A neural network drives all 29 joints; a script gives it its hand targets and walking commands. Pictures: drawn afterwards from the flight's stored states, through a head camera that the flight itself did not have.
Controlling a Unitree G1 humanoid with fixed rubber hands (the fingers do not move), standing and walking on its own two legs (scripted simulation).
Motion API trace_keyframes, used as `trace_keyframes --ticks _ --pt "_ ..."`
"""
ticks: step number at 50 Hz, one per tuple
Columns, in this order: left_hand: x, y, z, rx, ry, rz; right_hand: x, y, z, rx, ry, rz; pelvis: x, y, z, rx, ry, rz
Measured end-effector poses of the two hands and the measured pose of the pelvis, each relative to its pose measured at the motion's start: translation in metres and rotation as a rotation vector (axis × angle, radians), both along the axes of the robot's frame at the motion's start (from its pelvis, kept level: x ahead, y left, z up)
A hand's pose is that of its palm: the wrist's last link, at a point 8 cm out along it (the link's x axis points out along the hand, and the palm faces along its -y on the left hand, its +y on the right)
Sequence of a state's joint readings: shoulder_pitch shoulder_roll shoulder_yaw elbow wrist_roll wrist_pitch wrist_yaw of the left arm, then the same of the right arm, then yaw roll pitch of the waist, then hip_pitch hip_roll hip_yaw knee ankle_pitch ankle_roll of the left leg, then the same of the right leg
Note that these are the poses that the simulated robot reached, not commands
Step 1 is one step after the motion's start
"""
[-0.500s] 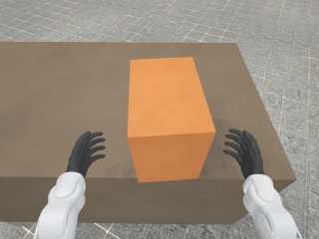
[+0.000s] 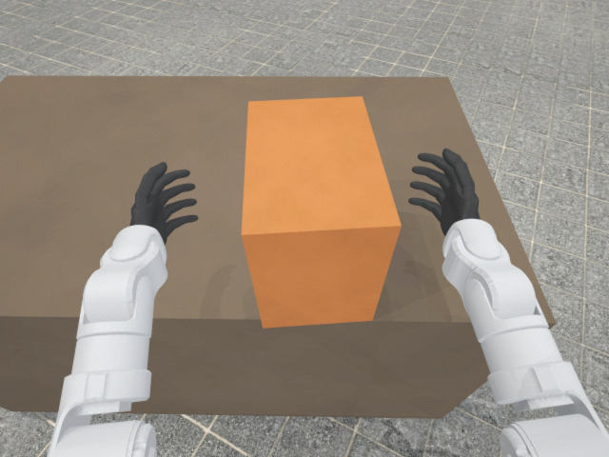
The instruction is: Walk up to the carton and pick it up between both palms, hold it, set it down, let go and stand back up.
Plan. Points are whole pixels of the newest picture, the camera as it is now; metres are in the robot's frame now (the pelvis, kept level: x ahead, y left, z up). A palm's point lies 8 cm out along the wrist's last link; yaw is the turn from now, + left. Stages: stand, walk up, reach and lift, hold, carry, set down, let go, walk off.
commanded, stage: reach and lift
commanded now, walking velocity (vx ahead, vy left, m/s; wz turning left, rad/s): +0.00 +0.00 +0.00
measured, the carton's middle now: (311, 213) +0.47 +0.04 +0.02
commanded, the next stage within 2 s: none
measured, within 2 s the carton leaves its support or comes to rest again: neither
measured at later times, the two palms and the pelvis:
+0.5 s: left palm (163, 152) +0.44 +0.22 +0.17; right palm (442, 154) +0.45 -0.13 +0.16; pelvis +0.02 +0.01 +0.00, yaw +0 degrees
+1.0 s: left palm (188, 222) +0.41 +0.21 +0.06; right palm (410, 212) +0.44 -0.11 +0.07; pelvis +0.01 +0.01 +0.00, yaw +1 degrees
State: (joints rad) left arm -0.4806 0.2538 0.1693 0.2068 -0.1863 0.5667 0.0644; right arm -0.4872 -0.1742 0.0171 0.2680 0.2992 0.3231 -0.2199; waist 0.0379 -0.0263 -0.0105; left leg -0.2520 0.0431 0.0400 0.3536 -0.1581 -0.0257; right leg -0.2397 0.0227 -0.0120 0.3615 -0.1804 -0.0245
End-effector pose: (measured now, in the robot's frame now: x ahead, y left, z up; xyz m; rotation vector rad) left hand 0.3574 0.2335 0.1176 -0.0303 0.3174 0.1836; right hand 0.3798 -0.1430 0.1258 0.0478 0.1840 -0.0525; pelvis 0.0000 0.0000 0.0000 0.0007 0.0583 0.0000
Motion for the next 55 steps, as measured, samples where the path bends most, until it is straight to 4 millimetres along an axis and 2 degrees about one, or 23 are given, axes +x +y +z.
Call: trace_keyframes --ticks 4,7,12,19,27,31,35,43,47,50,55 --pt "0.021 -0.005 0.014 0.007 -0.021 -0.019 0.02 0.0 0.023 -0.014 -0.03 -0.022 0.0 0.002 -0.002 -0.002 0.026 0.003" --pt "0.034 -0.01 0.023 0.026 -0.012 -0.04 0.032 0.002 0.032 -0.012 -0.004 -0.025 0.001 0.004 -0.002 -0.005 0.025 -0.001" --pt "0.049 -0.015 0.036 0.028 -0.021 -0.053 0.044 0.004 0.03 0.008 0.04 -0.028 0.006 0.009 0.0 -0.01 0.009 -0.002" --pt "0.067 -0.011 0.048 0.03 -0.033 -0.034 0.056 0.01 0.026 0.005 0.056 -0.009 0.013 0.01 0.001 -0.012 0.015 -0.005" --pt "0.083 -0.008 0.051 0.031 -0.019 -0.019 0.079 0.014 0.038 -0.005 0.026 0.003 0.019 0.007 0.0 -0.016 0.047 0.003" --pt "0.09 -0.009 0.044 0.027 -0.013 -0.016 0.089 0.015 0.04 -0.038 0.024 0.004 0.02 0.005 -0.001 -0.017 0.058 0.008" --pt "0.091 -0.01 0.025 0.018 -0.011 -0.021 0.091 0.021 0.03 -0.05 0.04 0.005 0.022 0.003 -0.001 -0.016 0.068 0.013" --pt "0.07 -0.015 -0.031 0.012 0.015 -0.035 0.069 0.035 -0.026 -0.047 0.089 -0.006 0.023 0.004 -0.002 -0.019 0.08 0.022" --pt "0.058 -0.017 -0.051 0.01 0.029 -0.024 0.058 0.038 -0.049 -0.027 0.109 -0.014 0.018 0.007 -0.003 -0.024 0.099 0.023" --pt "0.055 -0.019 -0.056 0.011 0.026 -0.014 0.056 0.037 -0.058 -0.029 0.107 -0.027 0.012 0.009 -0.004 -0.025 0.124 0.018" --pt "0.061 -0.024 -0.051 0.022 -0.018 -0.002 0.061 0.038 -0.056 -0.027 0.069 -0.026 0.005 0.012 -0.008 -0.025 0.185 0.013"
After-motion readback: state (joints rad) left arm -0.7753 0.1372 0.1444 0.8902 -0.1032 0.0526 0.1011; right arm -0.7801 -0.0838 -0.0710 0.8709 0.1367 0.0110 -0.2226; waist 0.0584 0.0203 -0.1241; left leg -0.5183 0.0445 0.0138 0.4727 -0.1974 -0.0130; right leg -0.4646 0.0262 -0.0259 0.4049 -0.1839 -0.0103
